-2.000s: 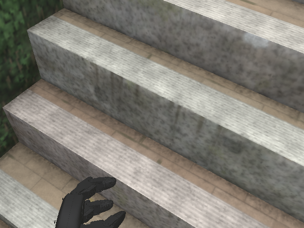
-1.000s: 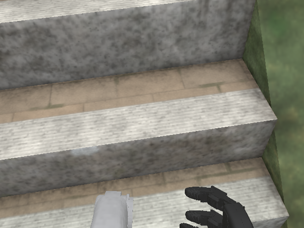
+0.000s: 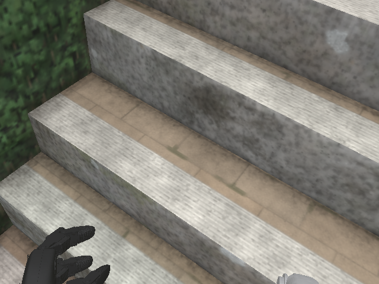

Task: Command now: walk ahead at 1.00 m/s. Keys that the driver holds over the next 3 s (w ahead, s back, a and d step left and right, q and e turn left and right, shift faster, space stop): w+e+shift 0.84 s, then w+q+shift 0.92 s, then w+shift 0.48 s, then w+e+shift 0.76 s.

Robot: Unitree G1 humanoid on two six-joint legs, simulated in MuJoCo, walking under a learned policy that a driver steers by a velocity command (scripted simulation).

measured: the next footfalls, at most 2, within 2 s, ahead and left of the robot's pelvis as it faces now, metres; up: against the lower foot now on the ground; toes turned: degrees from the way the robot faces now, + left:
right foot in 0.22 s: -0.04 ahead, -0.06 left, +0.00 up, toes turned -8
left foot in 0.44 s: -0.09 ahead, +0.20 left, -0.23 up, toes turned -7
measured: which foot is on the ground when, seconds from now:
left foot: down 0.00-0.20, up 0.22-0.42, down 0.44-0.80, up 0.82-1.00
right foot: up 0.00-0.20, down 0.22-0.42, up 0.44-0.80, down 0.82-1.00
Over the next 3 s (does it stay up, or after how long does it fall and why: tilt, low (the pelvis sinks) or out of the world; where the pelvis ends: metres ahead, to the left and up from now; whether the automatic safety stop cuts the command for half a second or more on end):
stays up -0.69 0.64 -0.86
